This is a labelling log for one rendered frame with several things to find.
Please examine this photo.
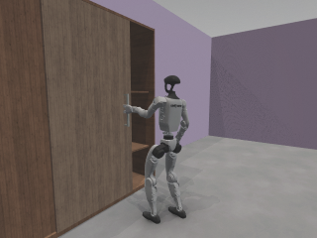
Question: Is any handle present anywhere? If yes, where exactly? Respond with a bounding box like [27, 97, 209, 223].
[123, 93, 130, 127]

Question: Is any robot left hand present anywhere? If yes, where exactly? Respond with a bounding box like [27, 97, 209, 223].
[123, 104, 132, 114]

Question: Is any right robot forearm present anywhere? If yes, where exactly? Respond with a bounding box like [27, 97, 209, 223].
[175, 125, 189, 142]

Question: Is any robot right upper arm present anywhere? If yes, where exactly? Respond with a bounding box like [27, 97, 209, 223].
[180, 99, 190, 127]

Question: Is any left robot forearm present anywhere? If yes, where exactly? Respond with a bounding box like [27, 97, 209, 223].
[131, 106, 147, 117]

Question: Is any robot right foot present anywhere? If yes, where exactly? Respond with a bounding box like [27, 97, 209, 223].
[168, 206, 186, 219]

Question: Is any left robot thigh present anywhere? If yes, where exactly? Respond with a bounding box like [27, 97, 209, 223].
[145, 144, 166, 186]

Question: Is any wardrobe door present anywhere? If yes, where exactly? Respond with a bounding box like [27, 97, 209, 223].
[0, 0, 55, 238]
[40, 0, 133, 233]

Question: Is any robot left upper arm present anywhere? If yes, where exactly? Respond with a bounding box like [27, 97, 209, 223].
[144, 96, 167, 119]

